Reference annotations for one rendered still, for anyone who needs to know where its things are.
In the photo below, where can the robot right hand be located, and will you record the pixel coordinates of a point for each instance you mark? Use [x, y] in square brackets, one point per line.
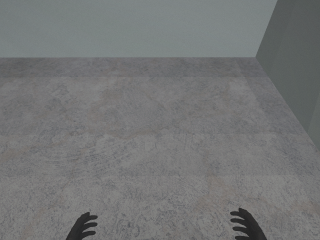
[252, 229]

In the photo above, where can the robot left hand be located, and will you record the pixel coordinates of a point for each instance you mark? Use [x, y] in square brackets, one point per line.
[77, 233]

